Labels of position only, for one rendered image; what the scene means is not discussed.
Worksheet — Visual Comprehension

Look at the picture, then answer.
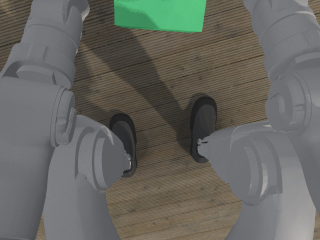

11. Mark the robot left forearm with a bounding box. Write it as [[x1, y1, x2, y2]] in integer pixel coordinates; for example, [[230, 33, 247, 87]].
[[0, 0, 90, 90]]

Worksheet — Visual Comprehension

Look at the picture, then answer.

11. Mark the carton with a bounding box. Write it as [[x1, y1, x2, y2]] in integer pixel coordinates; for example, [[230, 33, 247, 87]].
[[114, 0, 207, 33]]

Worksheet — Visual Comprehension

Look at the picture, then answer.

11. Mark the robot right forearm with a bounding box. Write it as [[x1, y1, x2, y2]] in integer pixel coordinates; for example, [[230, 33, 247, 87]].
[[242, 0, 320, 82]]

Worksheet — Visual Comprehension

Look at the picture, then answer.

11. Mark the left robot upper arm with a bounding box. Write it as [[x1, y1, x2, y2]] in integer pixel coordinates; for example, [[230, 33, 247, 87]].
[[0, 76, 77, 240]]

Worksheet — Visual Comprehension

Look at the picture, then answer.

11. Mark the right robot upper arm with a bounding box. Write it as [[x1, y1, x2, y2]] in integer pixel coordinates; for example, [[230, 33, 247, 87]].
[[264, 66, 320, 217]]

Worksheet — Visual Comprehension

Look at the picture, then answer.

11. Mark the robot right foot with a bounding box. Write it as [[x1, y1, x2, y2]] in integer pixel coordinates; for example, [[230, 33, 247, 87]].
[[190, 96, 217, 163]]

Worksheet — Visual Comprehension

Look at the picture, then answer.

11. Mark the robot left thigh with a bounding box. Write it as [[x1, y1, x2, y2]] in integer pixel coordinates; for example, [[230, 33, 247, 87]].
[[42, 126, 121, 240]]

